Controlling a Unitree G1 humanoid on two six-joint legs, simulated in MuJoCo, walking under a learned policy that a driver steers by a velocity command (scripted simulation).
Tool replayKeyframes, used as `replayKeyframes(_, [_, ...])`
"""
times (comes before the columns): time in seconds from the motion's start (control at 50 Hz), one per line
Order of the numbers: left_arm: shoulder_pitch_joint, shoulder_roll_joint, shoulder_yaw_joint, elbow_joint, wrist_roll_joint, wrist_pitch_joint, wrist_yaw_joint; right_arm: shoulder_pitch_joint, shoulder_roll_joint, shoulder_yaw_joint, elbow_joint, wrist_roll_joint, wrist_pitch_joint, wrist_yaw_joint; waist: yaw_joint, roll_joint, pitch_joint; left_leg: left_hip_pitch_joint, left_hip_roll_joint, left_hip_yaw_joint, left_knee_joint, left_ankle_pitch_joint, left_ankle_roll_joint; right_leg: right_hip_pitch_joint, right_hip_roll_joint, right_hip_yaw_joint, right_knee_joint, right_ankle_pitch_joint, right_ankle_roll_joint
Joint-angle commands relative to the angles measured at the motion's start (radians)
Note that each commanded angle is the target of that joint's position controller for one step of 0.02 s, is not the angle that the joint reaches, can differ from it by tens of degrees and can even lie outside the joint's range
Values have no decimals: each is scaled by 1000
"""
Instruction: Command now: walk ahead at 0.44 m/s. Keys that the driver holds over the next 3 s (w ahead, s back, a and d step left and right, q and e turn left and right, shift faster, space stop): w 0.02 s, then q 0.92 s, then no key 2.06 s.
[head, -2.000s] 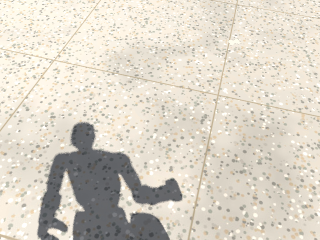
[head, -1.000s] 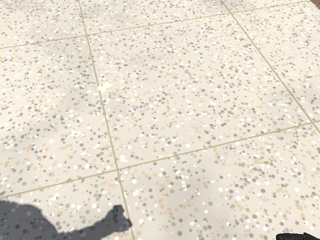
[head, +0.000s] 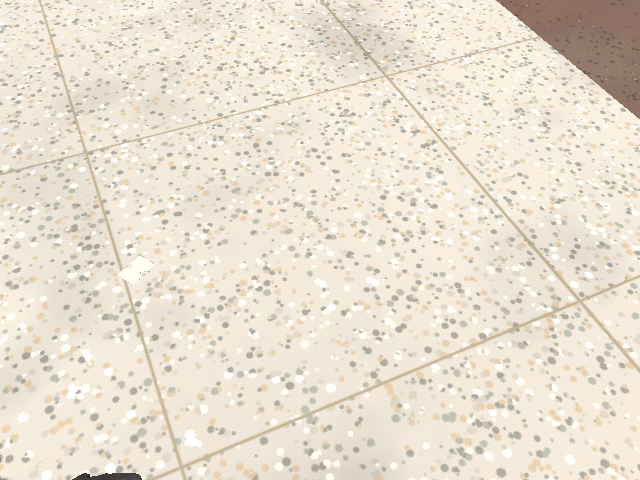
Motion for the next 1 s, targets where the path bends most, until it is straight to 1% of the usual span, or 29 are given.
replayKeyframes(0.02, [-146,38,-3,-106,-7,-14,-9,-12,-206,-43,-45,14,-14,-12,13,135,92,-116,230,-120,-131,305,156,69,26,-13,-143,114,-6])
replayKeyframes(0.06, [-142,71,10,-112,0,-19,-8,-11,-195,-44,-36,16,-7,-12,43,127,96,-79,240,-126,-58,493,127,120,44,6,-203,119,-31])
replayKeyframes(0.1, [20,121,38,-65,19,-26,1,-35,-206,-50,-45,14,4,-14,141,134,-21,-73,197,-98,152,808,78,355,92,-12,-242,162,-71])
replayKeyframes(0.12, [145,156,54,-27,28,-26,11,-43,-190,-45,-58,8,4,-14,200,120,-111,-158,143,-80,319,772,39,561,59,4,-247,281,-93])
replayKeyframes(0.14, [282,242,71,-7,53,-20,25,-15,-124,-24,-96,-27,1,-12,218,-56,-277,-389,52,-52,633,337,-7,884,-175,217,-166,559,-160])
replayKeyframes(0.16, [270,263,62,-19,56,-6,16,155,-30,3,-75,-7,-2,-9,147,-290,-486,-574,-67,-100,957,-385,-49,1051,-431,568,-255,590,-320])
replayKeyframes(0.18, [220,189,48,-36,45,5,18,92,-160,-35,-72,20,3,-10,167,-168,-421,-592,-18,-160,1050,-336,-52,889,-371,552,-343,423,-289])
replayKeyframes(0.2, [136,143,32,-36,27,7,22,-12,-181,-47,-106,35,14,-17,146,-130,-246,-659,24,-102,1056,-272,-51,744,-329,390,-369,338,-248])
replayKeyframes(0.22, [74,105,19,-26,20,7,22,-45,-157,-48,-108,26,30,-27,116,-66,-161,-639,63,-79,1022,-209,-58,604,-274,284,-407,313,-221])
replayKeyframes(0.24, [28,90,15,-19,29,2,19,-36,-139,-54,-109,14,50,-35,83,-81,-115,-582,88,-78,991,-159,-65,481,-244,206,-443,292,-208])
replayKeyframes(0.26, [-8,85,15,-10,45,-4,15,-12,-117,-56,-110,13,72,-38,52,-100,-92,-504,102,-72,976,-127,-69,375,-220,144,-481,265,-203])
replayKeyframes(0.3, [-50,82,16,3,60,-15,16,-7,-95,-62,-131,12,97,-45,30,-100,-68,-466,94,-47,942,-95,-74,285,-214,68,-526,238,-227])
replayKeyframes(0.32, [-56,90,18,13,59,-16,22,-31,-96,-65,-153,8,104,-47,29,-102,-56,-485,99,-47,899,-76,-77,279,-223,48,-541,218,-239])
replayKeyframes(0.36, [-42,118,28,35,52,-11,38,-95,-106,-70,-199,-2,111,-43,43,-90,-57,-520,118,-51,811,-15,-79,311,-247,31,-556,161,-253])
replayKeyframes(0.44, [-57,158,40,50,38,17,62,-187,-108,-68,-257,-2,115,-16,64,-64,-65,-489,123,-20,649,64,-70,347,-261,-27,-561,83,-248])
replayKeyframes(0.54, [-25,198,55,75,16,55,54,-265,-132,-78,-322,2,126,13,91,-61,-60,-461,95,37,485,-12,-36,463,-296,-47,-473,88,-217])
replayKeyframes(0.58, [-26,200,57,85,-2,67,53,-241,-132,-84,-328,1,124,19,66,-59,-69,-375,58,76,323,65,-1,476,-275,-82,-376,100,-163])
replayKeyframes(0.6, [22,178,54,107,-4,72,50,-213,-157,-94,-323,-4,122,13,62,-28,-76,-295,38,60,232,167,28,449,-237,-115,-291,64,-108])
replayKeyframes(0.62, [59,133,43,113,20,73,45,-160,-251,-123,-320,-3,118,-4,67,144,-96,-157,140,-114,144,481,86,328,-143,-200,-63,-59,-22])
replayKeyframes(0.64, [1,88,25,48,59,68,43,-155,-364,-142,-342,-18,113,-20,82,400,-86,-19,371,-482,134,764,289,-12,31,-209,225,-512,83])
replayKeyframes(0.66, [-77,127,36,39,49,65,45,-123,-302,-126,-349,-37,87,-10,14,237,-178,-21,390,-502,123,744,366,-57,51,-5,411,-581,78])
replayKeyframes(0.68, [-86,139,42,37,21,67,45,-154,-282,-118,-349,-34,66,-6,36,175,-167,-30,344,-410,120,707,328,-82,37,42,455,-507,57])
replayKeyframes(0.7, [-65,134,44,55,15,68,52,-211,-263,-116,-357,-15,56,-11,67,124,-149,-48,292,-344,127,632,267,-93,20,62,434,-418,46])
replayKeyframes(0.72, [-62,149,49,63,25,70,61,-258,-230,-106,-368,4,57,-17,82,108,-134,-68,271,-321,123,591,230,-98,11,74,399,-357,44])
replayKeyframes(0.74, [-57,153,53,67,30,70,65,-283,-215,-97,-377,5,62,-25,100,120,-136,-115,250,-296,120,608,219,-49,18,72,396,-312,47])
replayKeyframes(0.78, [-36,135,50,71,25,68,62,-282,-215,-96,-388,-4,67,-32,111,124,-154,-131,226,-282,116,616,220,-4,43,71,350,-254,55])
replayKeyframes(0.86, [-70,105,37,65,21,68,58,-262,-237,-104,-394,2,77,-43,88,138,-141,-138,208,-312,122,508,216,51,65,85,135,-216,77])
replayKeyframes(0.94, [-72,120,38,65,16,65,47,-276,-246,-107,-406,-2,89,-38,78,172,-117,-214,192,-375,126,405,213,155,89,90,7,-221,76])
replayKeyframes(1.0, [-39,129,39,76,12,56,34,-289,-224,-96,-409,-3,95,-33,77,190,-129,-203,189,-407,169,442,197,225,85,76,-93,-219,59])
